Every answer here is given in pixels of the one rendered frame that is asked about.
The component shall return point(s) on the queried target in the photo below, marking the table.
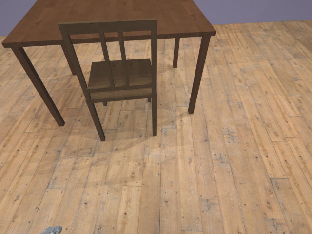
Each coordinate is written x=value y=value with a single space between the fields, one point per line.
x=39 y=27

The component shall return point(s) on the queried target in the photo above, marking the chair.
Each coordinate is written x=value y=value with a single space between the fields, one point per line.
x=119 y=79

